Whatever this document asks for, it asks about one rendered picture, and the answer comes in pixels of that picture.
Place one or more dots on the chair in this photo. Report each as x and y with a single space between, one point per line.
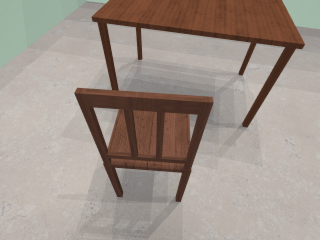
151 131

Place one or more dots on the table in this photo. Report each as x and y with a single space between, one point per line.
255 21

